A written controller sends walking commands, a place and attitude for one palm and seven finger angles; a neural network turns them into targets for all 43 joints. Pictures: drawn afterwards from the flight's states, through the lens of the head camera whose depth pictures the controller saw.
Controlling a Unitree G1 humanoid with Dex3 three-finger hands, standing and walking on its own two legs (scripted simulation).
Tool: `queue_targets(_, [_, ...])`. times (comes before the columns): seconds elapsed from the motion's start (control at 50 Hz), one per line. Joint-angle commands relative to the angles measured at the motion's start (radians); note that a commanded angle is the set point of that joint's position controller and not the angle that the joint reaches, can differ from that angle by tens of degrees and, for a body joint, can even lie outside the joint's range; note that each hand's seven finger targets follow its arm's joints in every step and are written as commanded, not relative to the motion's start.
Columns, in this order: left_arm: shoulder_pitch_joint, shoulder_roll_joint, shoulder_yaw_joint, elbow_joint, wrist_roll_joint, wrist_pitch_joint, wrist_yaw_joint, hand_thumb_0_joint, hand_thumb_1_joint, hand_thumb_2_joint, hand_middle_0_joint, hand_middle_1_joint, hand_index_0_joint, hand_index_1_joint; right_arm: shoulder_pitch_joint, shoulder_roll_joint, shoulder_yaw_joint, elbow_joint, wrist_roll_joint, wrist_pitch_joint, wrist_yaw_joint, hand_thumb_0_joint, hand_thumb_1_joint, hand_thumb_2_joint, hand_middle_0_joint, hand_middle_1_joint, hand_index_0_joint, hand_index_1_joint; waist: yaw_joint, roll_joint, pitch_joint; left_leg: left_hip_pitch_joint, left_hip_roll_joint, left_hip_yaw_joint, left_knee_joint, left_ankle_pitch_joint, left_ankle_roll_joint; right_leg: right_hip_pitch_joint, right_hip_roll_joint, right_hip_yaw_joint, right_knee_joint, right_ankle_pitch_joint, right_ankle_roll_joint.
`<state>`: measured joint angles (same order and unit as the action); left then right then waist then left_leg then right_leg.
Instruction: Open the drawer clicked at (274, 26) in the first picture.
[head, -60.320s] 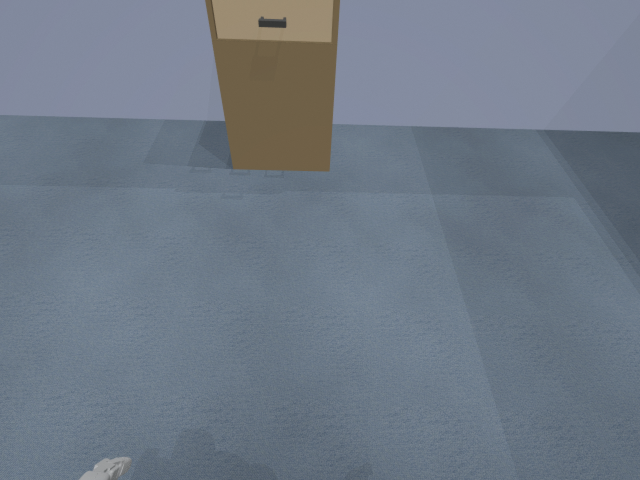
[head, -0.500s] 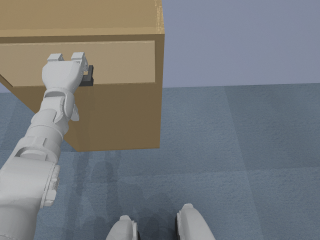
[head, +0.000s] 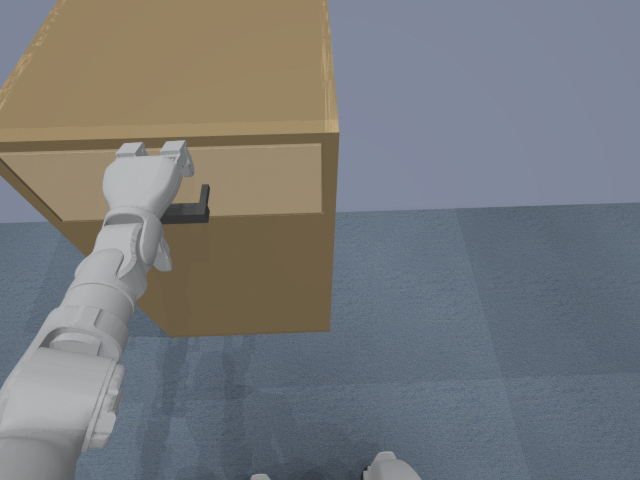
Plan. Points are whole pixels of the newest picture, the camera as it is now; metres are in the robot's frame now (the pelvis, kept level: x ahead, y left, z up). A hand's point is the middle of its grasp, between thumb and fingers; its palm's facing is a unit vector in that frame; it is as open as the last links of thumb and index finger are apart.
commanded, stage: lift the fingers back up to retry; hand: left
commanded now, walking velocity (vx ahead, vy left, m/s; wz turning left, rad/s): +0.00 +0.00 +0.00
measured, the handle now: (175, 202) +0.52 +0.21 -0.01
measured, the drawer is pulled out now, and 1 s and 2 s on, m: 0.00 0.00 0.00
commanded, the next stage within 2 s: re-aim the fingers above the handle in 0.22 s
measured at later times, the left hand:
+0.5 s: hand (161, 207) +0.46 +0.20 +0.04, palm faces -0.02 -0.02 -1.00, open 13.8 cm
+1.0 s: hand (165, 204) +0.46 +0.19 +0.05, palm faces +0.00 +0.00 -1.00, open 13.8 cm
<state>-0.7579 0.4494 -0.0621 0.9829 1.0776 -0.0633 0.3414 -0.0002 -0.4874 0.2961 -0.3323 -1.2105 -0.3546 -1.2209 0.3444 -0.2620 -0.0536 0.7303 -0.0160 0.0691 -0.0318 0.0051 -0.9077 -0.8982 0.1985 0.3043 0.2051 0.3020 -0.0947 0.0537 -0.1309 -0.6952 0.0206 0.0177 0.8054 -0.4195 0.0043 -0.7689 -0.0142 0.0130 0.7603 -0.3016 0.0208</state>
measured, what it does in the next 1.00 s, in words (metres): stands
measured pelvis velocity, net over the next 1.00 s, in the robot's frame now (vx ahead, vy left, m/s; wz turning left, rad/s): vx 0.00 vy -0.01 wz -0.01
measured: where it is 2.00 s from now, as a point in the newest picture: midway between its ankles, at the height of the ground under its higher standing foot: outside the picture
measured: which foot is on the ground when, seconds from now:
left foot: down 0.00-1.00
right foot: down 0.00-1.00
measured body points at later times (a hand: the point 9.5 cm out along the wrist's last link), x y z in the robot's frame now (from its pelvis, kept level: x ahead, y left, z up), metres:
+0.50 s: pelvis +0.02 -0.01 +0.01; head +0.09 -0.02 +0.45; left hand +0.46 +0.20 +0.10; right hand +0.09 -0.28 -0.12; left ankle -0.03 +0.12 -0.70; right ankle +0.03 -0.14 -0.70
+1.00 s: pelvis +0.00 -0.01 +0.01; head +0.07 -0.03 +0.45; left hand +0.45 +0.19 +0.11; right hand +0.04 -0.29 -0.13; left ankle -0.03 +0.12 -0.70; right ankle +0.03 -0.14 -0.70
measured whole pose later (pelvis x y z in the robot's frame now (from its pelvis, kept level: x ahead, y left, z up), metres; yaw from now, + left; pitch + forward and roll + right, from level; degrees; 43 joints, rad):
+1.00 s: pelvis +0.00 -0.01 +0.01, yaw -1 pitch +14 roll +1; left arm -0.74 0.42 -0.05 0.98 1.11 -0.05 0.35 0.00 -0.49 0.30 -0.32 -1.20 -0.32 -1.20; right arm 0.29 -0.26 -0.06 0.73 -0.01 0.07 -0.03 0.01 -0.91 -0.90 0.20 0.30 0.20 0.30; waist -0.08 0.04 -0.11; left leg -0.58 0.02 0.03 0.70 -0.37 -0.01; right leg -0.68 -0.01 0.03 0.70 -0.27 0.01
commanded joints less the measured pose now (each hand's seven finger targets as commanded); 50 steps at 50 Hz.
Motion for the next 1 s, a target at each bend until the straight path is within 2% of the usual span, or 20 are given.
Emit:
queue_targets(0.0, [-0.447, 0.236, 0.076, -0.255, -0.007, 0.017, 0.045, 0.0, -0.5, 0.3, -0.3, -1.2, -0.3, -1.2, 0.074, -0.146, -0.057, -0.077, 0.007, -0.012, -0.007, 0.0, -0.9, -0.9, 0.2, 0.3, 0.2, 0.3, 0.011, 0.022, -0.427, 0.268, -0.04, 0.0, -0.111, 0.477, 0.017, 0.32, 0.056, -0.045, -0.077, 0.337, -0.053])
queue_targets(0.02, [-0.467, 0.229, 0.066, -0.285, -0.005, 0.014, 0.04, 0.0, -0.5, 0.3, -0.3, -1.2, -0.3, -1.2, 0.069, -0.145, -0.059, -0.08, 0.007, -0.011, -0.007, 0.0, -0.9, -0.9, 0.2, 0.3, 0.2, 0.3, 0.009, 0.041, -0.431, 0.291, -0.038, -0.002, -0.115, 0.502, 0.014, 0.32, 0.056, -0.048, -0.081, 0.342, -0.053])
queue_targets(0.04, [-0.427, 0.205, 0.056, -0.255, -0.006, 0.021, 0.035, 0.0, -0.5, 0.3, -0.3, -1.2, -0.3, -1.2, 0.065, -0.141, -0.062, -0.08, 0.008, -0.009, -0.006, 0.0, -0.9, -0.9, 0.2, 0.3, 0.2, 0.3, 0.009, 0.019, -0.419, 0.294, -0.038, 0.002, -0.115, 0.508, 0.015, 0.324, 0.058, -0.048, -0.086, 0.347, -0.052])
queue_targets(0.1, [-0.385, 0.162, 0.023, -0.176, -0.009, 0.038, 0.016, 0.0, -0.5, 0.3, -0.3, -1.2, -0.3, -1.2, 0.055, -0.145, -0.055, -0.075, 0.015, -0.005, -0.005, 0.0, -0.9, -0.9, 0.2, 0.3, 0.2, 0.3, -0.004, -0.046, -0.306, 0.252, -0.037, 0.004, -0.143, 0.435, 0.016, 0.3, 0.057, -0.054, -0.11, 0.308, -0.051])
queue_targets(0.2, [-0.397, 0.212, 0.056, -0.192, 0.004, 0.029, 0.004, 0.0, -0.5, 0.3, -0.3, -1.2, -0.3, -1.2, 0.044, -0.145, -0.054, -0.084, 0.011, -0.002, -0.009, 0.0, -0.9, -0.9, 0.2, 0.3, 0.2, 0.3, 0.013, -0.032, -0.345, 0.255, -0.045, 0.019, -0.148, 0.443, 0.02, 0.352, 0.049, -0.04, -0.108, 0.352, -0.054])
queue_targets(0.26, [-0.378, 0.19, 0.051, -0.22, 0.01, 0.015, 0.0, 0.0, -0.5, 0.3, -0.3, -1.2, -0.3, -1.2, 0.042, -0.137, -0.058, -0.097, 0.008, 0.0, -0.008, 0.0, -0.9, -0.9, 0.2, 0.3, 0.2, 0.3, 0.02, -0.03, -0.396, 0.281, -0.048, 0.02, -0.134, 0.512, 0.018, 0.376, 0.05, -0.039, -0.1, 0.397, -0.054])
queue_targets(0.28, [-0.384, 0.161, 0.023, -0.211, 0.012, 0.015, 0.002, 0.0, -0.5, 0.3, -0.3, -1.2, -0.3, -1.2, 0.04, -0.134, -0.059, -0.093, 0.007, -0.001, -0.007, 0.0, -0.9, -0.9, 0.2, 0.3, 0.2, 0.3, 0.007, -0.016, -0.374, 0.28, -0.047, 0.022, -0.134, 0.498, 0.018, 0.356, 0.049, -0.039, -0.103, 0.392, -0.052])
queue_targets(0.34, [-0.352, 0.203, 0.074, -0.249, 0.01, 0.003, 0.007, 0.0, -0.5, 0.3, -0.3, -1.2, -0.3, -1.2, 0.039, -0.135, -0.063, -0.097, 0.003, -0.001, -0.006, 0.0, -0.9, -0.9, 0.2, 0.3, 0.2, 0.3, 0.03, -0.032, -0.421, 0.29, -0.046, 0.022, -0.129, 0.541, 0.019, 0.395, 0.048, -0.034, -0.094, 0.432, -0.051])
queue_targets(0.38, [-0.357, 0.186, 0.063, -0.289, 0.007, -0.01, 0.009, 0.0, -0.5, 0.3, -0.3, -1.2, -0.3, -1.2, 0.036, -0.128, -0.066, -0.104, -0.001, -0.001, -0.004, 0.0, -0.9, -0.9, 0.2, 0.3, 0.2, 0.3, 0.031, -0.002, -0.452, 0.312, -0.046, 0.021, -0.119, 0.585, 0.018, 0.403, 0.048, -0.033, -0.088, 0.456, -0.05])
queue_targets(0.42, [-0.358, 0.154, 0.042, -0.291, 0.011, -0.014, 0.017, 0.0, -0.5, 0.3, -0.3, -1.2, -0.3, -1.2, 0.035, -0.127, -0.068, -0.098, 0.0, -0.004, -0.001, 0.0, -0.9, -0.9, 0.2, 0.3, 0.2, 0.3, 0.022, -0.006, -0.416, 0.313, -0.042, 0.017, -0.118, 0.592, 0.016, 0.373, 0.051, -0.04, -0.09, 0.444, -0.05])
queue_targets(0.46, [-0.346, 0.203, 0.085, -0.296, 0.014, -0.011, 0.029, 0.0, -0.5, 0.3, -0.3, -1.2, -0.3, -1.2, 0.024, -0.132, -0.066, -0.1, 0.0, -0.002, 0.001, 0.0, -0.9, -0.9, 0.2, 0.3, 0.2, 0.3, 0.034, -0.015, -0.409, 0.292, -0.046, 0.019, -0.12, 0.578, 0.016, 0.391, 0.051, -0.037, -0.089, 0.444, -0.053])
queue_targets(0.5, [-0.37, 0.194, 0.073, -0.286, 0.019, -0.004, 0.042, 0.0, -0.5, 0.3, -0.3, -1.2, -0.3, -1.2, 0.024, -0.13, -0.065, -0.093, 0.002, -0.003, 0.001, 0.0, -0.9, -0.9, 0.2, 0.3, 0.2, 0.3, 0.023, -0.031, -0.391, 0.269, -0.049, 0.022, -0.131, 0.515, 0.018, 0.39, 0.05, -0.035, -0.095, 0.424, -0.051])
queue_targets(0.54, [-0.338, 0.212, 0.093, -0.258, 0.021, 0.01, 0.05, 0.0, -0.5, 0.3, -0.3, -1.2, -0.3, -1.2, 0.016, -0.132, -0.064, -0.088, 0.003, -0.004, 0.002, 0.0, -0.9, -0.9, 0.2, 0.3, 0.2, 0.3, 0.036, -0.037, -0.378, 0.256, -0.052, 0.025, -0.139, 0.486, 0.018, 0.397, 0.049, -0.035, -0.098, 0.405, -0.053])
queue_targets(0.56, [-0.367, 0.217, 0.09, -0.272, 0.021, 0.012, 0.051, 0.0, -0.5, 0.3, -0.3, -1.2, -0.3, -1.2, 0.01, -0.134, -0.063, -0.091, 0.003, -0.004, 0.001, 0.0, -0.9, -0.9, 0.2, 0.3, 0.2, 0.3, 0.03, -0.032, -0.393, 0.258, -0.054, 0.025, -0.139, 0.484, 0.019, 0.406, 0.049, -0.031, -0.099, 0.407, -0.053])
queue_targets(0.66, [-0.396, 0.147, 0.025, -0.231, 0.022, 0.033, 0.041, 0.0, -0.5, 0.3, -0.3, -1.2, -0.3, -1.2, 0.009, -0.129, -0.064, -0.085, 0.009, -0.011, -0.001, 0.0, -0.9, -0.9, 0.2, 0.3, 0.2, 0.3, 0.008, -0.037, -0.358, 0.267, -0.052, 0.023, -0.154, 0.428, 0.02, 0.373, 0.051, -0.037, -0.12, 0.346, -0.054])
queue_targets(0.72, [-0.411, 0.143, 0.015, -0.214, 0.012, 0.033, 0.028, 0.0, -0.5, 0.3, -0.3, -1.2, -0.3, -1.2, 0.014, -0.132, -0.062, -0.083, 0.01, -0.018, -0.006, 0.0, -0.9, -0.9, 0.2, 0.3, 0.2, 0.3, 0.006, -0.052, -0.352, 0.262, -0.052, 0.024, -0.167, 0.37, 0.024, 0.368, 0.049, -0.032, -0.133, 0.304, -0.05])
queue_targets(0.82, [-0.405, 0.217, 0.075, -0.216, 0.018, 0.007, 0.027, 0.0, -0.5, 0.3, -0.3, -1.2, -0.3, -1.2, 0.011, -0.132, -0.055, -0.083, 0.004, -0.023, -0.014, 0.0, -0.9, -0.9, 0.2, 0.3, 0.2, 0.3, 0.031, -0.037, -0.377, 0.238, -0.057, 0.029, -0.169, 0.365, 0.024, 0.402, 0.043, -0.023, -0.12, 0.316, -0.051])
queue_targets(0.88, [-0.381, 0.263, 0.113, -0.18, 0.028, 0.008, 0.041, 0.0, -0.5, 0.3, -0.3, -1.2, -0.3, -1.2, 0.009, -0.137, -0.051, -0.078, 0.004, -0.023, -0.012, 0.0, -0.9, -0.9, 0.2, 0.3, 0.2, 0.3, 0.041, -0.051, -0.355, 0.201, -0.057, 0.033, -0.169, 0.347, 0.023, 0.398, 0.042, -0.02, -0.115, 0.303, -0.05])
queue_targets(0.94, [-0.374, 0.266, 0.109, -0.152, 0.031, 0.025, 0.052, 0.0, -0.5, 0.3, -0.3, -1.2, -0.3, -1.2, 0.0, -0.14, -0.047, -0.082, 0.009, -0.027, -0.01, 0.0, -0.9, -0.9, 0.2, 0.3, 0.2, 0.3, 0.039, -0.062, -0.315, 0.166, -0.057, 0.04, -0.178, 0.3, 0.024, 0.388, 0.04, -0.018, -0.123, 0.271, -0.048])
queue_targets(0.98, [-0.372, 0.291, 0.124, -0.155, 0.033, 0.028, 0.05, 0.0, -0.5, 0.3, -0.3, -1.2, -0.3, -1.2, 0.004, -0.143, -0.049, -0.085, 0.009, -0.029, -0.009, 0.0, -0.9, -0.9, 0.2, 0.3, 0.2, 0.3, 0.044, -0.054, -0.353, 0.172, -0.058, 0.044, -0.175, 0.299, 0.025, 0.403, 0.04, -0.012, -0.12, 0.27, -0.047])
